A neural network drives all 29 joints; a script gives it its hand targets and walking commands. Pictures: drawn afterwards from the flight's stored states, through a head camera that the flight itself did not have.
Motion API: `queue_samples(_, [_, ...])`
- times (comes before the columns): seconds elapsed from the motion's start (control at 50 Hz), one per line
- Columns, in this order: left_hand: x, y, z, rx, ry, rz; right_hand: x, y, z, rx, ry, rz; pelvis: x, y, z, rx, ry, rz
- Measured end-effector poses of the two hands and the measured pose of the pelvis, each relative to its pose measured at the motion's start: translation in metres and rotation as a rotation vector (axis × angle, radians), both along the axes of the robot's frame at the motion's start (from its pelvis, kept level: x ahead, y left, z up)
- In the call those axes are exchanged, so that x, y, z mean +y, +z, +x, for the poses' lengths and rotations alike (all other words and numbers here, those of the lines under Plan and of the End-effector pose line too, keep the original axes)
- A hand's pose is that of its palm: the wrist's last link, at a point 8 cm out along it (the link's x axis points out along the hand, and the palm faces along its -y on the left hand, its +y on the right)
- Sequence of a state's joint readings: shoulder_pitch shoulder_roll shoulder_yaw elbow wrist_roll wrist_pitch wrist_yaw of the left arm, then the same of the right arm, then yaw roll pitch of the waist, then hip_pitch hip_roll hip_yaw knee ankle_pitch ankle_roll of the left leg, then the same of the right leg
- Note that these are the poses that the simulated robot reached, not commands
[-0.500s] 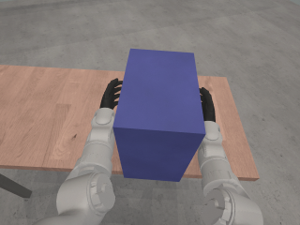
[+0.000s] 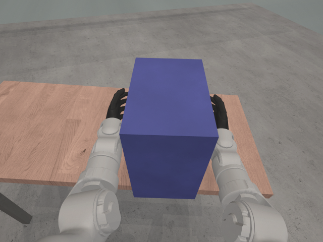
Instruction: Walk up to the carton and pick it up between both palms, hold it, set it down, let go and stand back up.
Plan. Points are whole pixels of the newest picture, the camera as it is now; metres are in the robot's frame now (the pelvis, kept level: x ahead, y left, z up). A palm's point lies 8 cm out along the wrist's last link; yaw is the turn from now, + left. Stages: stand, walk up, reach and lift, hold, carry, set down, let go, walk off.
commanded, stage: reach and lift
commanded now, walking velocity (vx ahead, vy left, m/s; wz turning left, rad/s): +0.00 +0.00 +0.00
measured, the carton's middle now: (166, 131) +0.42 +0.00 +0.05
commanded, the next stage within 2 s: none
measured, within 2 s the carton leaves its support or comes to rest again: neither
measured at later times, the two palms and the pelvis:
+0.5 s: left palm (112, 111) +0.40 +0.14 +0.14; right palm (224, 119) +0.38 -0.14 +0.14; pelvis -0.01 +0.00 +0.00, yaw +0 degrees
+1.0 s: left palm (106, 102) +0.39 +0.14 +0.18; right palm (229, 106) +0.38 -0.13 +0.19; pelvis -0.02 +0.00 +0.00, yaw +1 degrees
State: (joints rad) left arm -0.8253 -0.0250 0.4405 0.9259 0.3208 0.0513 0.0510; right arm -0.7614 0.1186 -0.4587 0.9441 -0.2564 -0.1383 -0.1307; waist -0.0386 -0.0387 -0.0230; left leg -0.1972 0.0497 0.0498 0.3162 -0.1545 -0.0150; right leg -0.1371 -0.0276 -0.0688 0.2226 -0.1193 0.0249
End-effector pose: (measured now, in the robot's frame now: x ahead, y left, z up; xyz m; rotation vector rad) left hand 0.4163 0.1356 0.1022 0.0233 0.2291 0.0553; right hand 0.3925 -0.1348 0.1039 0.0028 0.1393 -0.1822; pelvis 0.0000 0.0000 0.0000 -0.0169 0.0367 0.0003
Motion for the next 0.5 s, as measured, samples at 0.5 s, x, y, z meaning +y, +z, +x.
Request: queue_samples(0.5, [0.000, 0.038, -0.015, -0.001, 0.018, 0.016, -0.001, 0.037, -0.009, -0.007, 0.021, 0.018, 0.000, 0.000, -0.011, -0.096, -0.004, 0.003])
